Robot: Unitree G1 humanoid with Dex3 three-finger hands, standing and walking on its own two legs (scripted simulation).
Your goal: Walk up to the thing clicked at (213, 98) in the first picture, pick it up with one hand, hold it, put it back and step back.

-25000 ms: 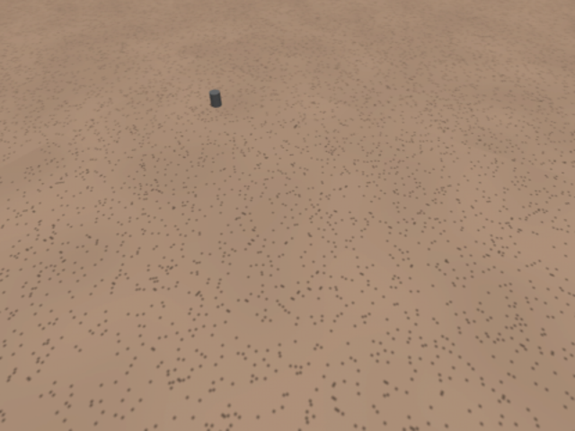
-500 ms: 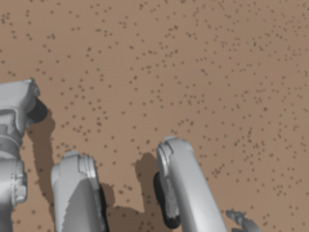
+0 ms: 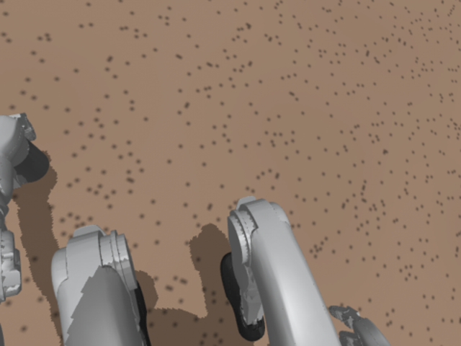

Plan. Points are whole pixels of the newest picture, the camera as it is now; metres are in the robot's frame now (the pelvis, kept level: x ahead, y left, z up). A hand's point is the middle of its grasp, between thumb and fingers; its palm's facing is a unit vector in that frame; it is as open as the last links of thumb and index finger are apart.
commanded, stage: lower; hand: left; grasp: from above
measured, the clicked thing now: (18, 158) +0.46 +0.31 -0.22
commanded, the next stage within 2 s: rest in 0.10 s
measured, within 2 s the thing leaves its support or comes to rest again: rests again in 0.80 s
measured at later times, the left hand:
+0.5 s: hand (24, 162) +0.46 +0.31 -0.23, palm faces -0.45 -0.12 -0.88, open 9.7 cm
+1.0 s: hand (30, 163) +0.46 +0.30 -0.26, palm faces -0.44 -0.12 -0.89, open 9.7 cm
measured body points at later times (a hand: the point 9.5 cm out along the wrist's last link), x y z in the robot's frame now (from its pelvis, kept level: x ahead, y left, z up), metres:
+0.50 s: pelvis +0.01 +0.00 -0.02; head +0.27 +0.08 +0.33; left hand +0.48 +0.31 -0.18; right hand +0.06 -0.27 -0.12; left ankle +0.08 +0.14 -0.30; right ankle +0.09 -0.12 -0.30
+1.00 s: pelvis +0.00 +0.00 -0.03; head +0.27 +0.10 +0.31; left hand +0.48 +0.31 -0.21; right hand +0.05 -0.26 -0.11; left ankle +0.08 +0.14 -0.30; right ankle +0.09 -0.12 -0.30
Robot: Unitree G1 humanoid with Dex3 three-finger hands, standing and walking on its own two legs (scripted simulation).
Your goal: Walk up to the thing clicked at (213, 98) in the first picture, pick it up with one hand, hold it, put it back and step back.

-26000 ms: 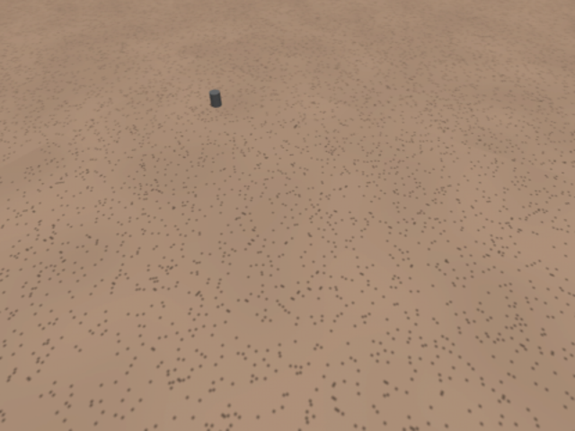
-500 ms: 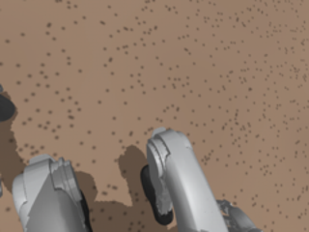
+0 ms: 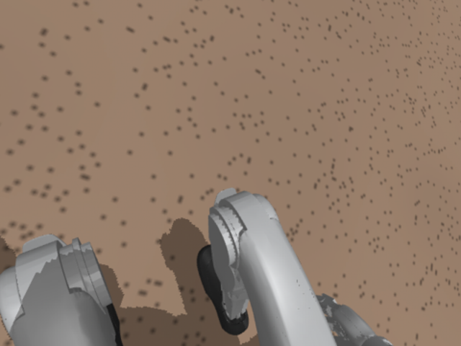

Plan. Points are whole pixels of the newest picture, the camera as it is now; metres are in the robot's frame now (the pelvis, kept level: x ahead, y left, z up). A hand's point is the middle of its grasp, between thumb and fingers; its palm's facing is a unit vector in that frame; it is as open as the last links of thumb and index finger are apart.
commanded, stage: rest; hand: left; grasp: from above
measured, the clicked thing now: out of the picture +0.45 +0.33 -0.26
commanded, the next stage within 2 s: open in 0.30 s
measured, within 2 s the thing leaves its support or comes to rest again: neither
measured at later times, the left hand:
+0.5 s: hand out of the picture +0.43 +0.34 -0.23, palm faces -0.43 -0.16 -0.89, open 9.7 cm
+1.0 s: hand out of the picture +0.44 +0.33 -0.23, palm faces -0.41 -0.14 -0.90, open 13.7 cm
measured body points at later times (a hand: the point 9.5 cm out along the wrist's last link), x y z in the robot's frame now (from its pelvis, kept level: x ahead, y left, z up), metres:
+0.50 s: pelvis -0.01 +0.00 +0.00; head +0.25 +0.12 +0.34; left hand +0.45 +0.34 -0.17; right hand +0.06 -0.26 -0.07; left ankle +0.07 +0.14 -0.27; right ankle +0.10 -0.11 -0.27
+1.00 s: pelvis +0.00 +0.00 +0.00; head +0.26 +0.13 +0.34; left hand +0.46 +0.34 -0.18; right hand +0.06 -0.25 -0.07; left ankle +0.07 +0.14 -0.27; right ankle +0.10 -0.11 -0.27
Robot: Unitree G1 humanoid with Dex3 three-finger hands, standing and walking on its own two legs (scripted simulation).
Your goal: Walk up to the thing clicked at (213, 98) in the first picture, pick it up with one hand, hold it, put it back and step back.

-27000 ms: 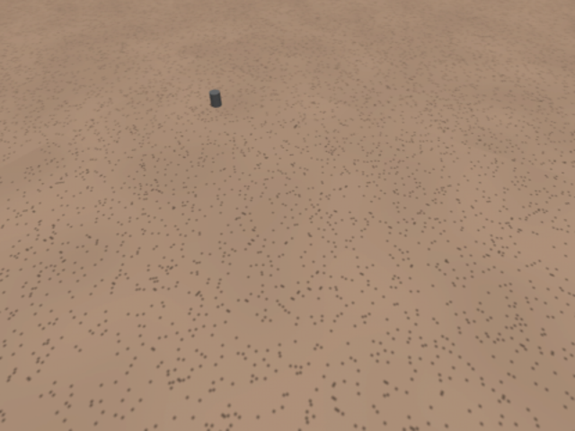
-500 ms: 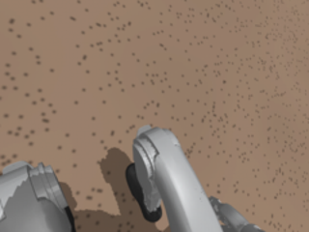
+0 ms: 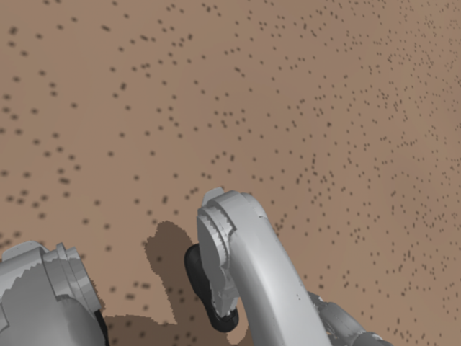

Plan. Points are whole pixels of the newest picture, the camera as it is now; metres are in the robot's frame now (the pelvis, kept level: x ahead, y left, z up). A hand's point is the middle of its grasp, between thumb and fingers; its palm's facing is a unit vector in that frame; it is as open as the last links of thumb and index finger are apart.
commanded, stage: open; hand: left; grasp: from above
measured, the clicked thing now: out of the picture +0.44 +0.35 -0.26
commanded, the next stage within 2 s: withdraw in 0.38 s
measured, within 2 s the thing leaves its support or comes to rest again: neither
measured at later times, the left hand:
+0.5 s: hand out of the picture +0.43 +0.34 -0.23, palm faces -0.42 -0.16 -0.89, open 14.0 cm
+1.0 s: hand out of the picture +0.43 +0.38 -0.09, palm faces -0.36 -0.09 -0.93, open 14.1 cm
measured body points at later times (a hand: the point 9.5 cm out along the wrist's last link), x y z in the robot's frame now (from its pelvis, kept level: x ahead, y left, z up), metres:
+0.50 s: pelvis +0.00 +0.00 +0.00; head +0.26 +0.13 +0.34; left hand +0.45 +0.35 -0.18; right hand +0.08 -0.26 -0.06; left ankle +0.07 +0.14 -0.27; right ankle +0.11 -0.11 -0.27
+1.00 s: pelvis +0.00 +0.00 +0.04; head +0.21 +0.09 +0.43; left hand +0.45 +0.38 -0.03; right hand +0.12 -0.25 -0.07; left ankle +0.07 +0.14 -0.27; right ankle +0.11 -0.11 -0.27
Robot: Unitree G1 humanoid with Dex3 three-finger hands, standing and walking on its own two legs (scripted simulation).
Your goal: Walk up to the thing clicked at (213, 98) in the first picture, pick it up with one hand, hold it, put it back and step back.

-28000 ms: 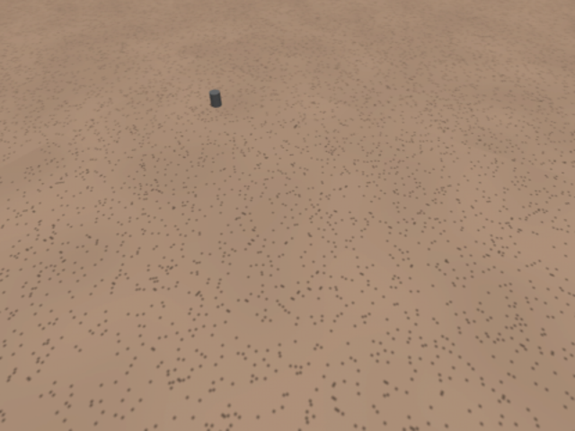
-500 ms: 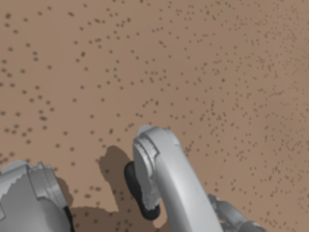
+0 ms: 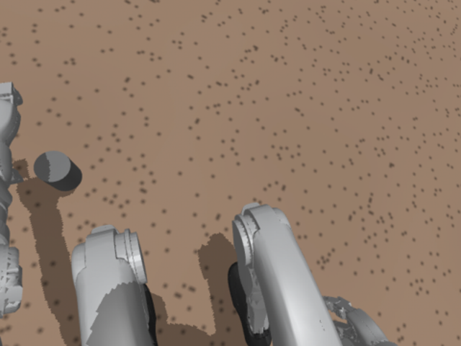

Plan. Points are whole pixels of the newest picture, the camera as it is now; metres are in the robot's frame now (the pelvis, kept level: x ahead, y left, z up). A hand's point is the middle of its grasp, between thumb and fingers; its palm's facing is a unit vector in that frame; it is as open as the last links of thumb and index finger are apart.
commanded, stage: withdraw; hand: left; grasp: from above
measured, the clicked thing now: (59, 172) +0.47 +0.31 -0.30
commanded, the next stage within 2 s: home in 0.44 s
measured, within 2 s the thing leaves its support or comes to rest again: neither
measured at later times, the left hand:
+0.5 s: hand (22, 162) +0.45 +0.33 -0.17, palm faces -0.44 -0.08 -0.89, open 14.0 cm
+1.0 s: hand out of the picture +0.37 +0.30 -0.02, palm faces -0.31 -0.50 -0.81, open 9.4 cm
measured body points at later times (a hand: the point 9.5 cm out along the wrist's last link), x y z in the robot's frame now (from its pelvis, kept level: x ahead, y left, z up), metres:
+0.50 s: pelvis -0.02 +0.00 -0.01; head +0.22 +0.10 +0.36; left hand +0.47 +0.33 -0.12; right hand +0.03 -0.28 -0.09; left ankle +0.08 +0.14 -0.31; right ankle +0.10 -0.12 -0.31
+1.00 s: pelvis +0.00 +0.00 +0.10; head +0.19 +0.06 +0.51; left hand +0.39 +0.32 +0.03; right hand +0.14 -0.25 -0.02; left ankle +0.08 +0.13 -0.31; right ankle +0.09 -0.12 -0.31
